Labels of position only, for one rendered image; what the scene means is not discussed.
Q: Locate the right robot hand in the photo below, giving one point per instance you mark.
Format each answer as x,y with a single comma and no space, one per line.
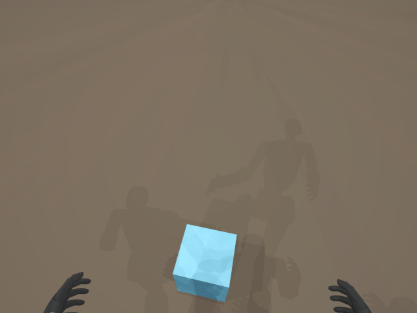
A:
353,299

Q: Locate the left robot hand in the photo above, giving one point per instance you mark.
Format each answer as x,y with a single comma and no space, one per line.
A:
59,302

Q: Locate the carton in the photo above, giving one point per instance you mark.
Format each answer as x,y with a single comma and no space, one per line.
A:
204,262

